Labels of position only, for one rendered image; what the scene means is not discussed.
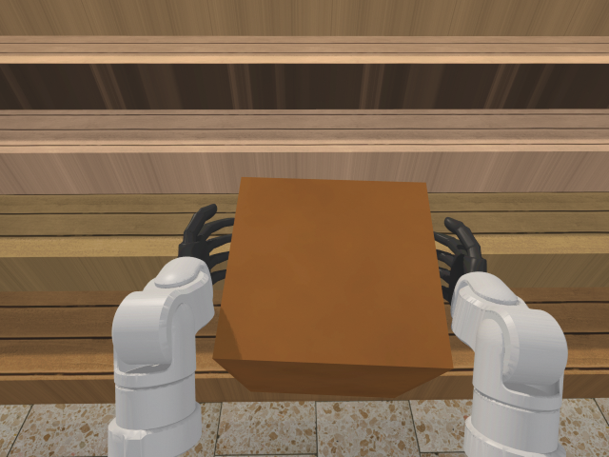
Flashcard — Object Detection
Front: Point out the robot left forearm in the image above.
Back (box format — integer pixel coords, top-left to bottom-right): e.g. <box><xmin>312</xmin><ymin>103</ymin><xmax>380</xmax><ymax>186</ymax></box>
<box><xmin>108</xmin><ymin>257</ymin><xmax>215</xmax><ymax>457</ymax></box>

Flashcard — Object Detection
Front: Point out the left robot hand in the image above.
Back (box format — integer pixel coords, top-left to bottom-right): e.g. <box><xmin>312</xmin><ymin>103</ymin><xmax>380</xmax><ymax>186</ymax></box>
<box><xmin>177</xmin><ymin>204</ymin><xmax>235</xmax><ymax>286</ymax></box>

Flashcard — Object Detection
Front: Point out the carton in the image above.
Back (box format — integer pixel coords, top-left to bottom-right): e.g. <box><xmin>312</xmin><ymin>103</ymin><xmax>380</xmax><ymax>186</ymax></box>
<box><xmin>212</xmin><ymin>177</ymin><xmax>454</xmax><ymax>398</ymax></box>

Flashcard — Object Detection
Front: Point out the robot right forearm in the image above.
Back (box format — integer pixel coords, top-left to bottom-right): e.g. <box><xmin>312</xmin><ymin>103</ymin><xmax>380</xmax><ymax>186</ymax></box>
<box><xmin>450</xmin><ymin>271</ymin><xmax>568</xmax><ymax>457</ymax></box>

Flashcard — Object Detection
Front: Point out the right robot hand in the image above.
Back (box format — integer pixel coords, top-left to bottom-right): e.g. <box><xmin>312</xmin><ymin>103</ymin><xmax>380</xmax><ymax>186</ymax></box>
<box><xmin>433</xmin><ymin>217</ymin><xmax>487</xmax><ymax>307</ymax></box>

